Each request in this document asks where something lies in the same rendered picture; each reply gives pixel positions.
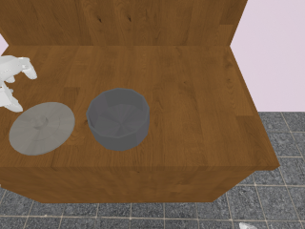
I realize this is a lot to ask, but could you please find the knob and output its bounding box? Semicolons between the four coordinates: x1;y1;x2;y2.
30;114;49;130

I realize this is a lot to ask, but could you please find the table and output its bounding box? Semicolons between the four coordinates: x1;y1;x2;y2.
0;0;280;203

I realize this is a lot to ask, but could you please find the pot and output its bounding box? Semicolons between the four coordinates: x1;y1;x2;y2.
86;88;150;152

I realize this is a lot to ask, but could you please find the robot left hand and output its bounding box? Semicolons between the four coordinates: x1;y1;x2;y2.
0;55;37;113

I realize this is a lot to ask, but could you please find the lid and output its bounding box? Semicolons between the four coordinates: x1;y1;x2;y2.
9;102;75;156

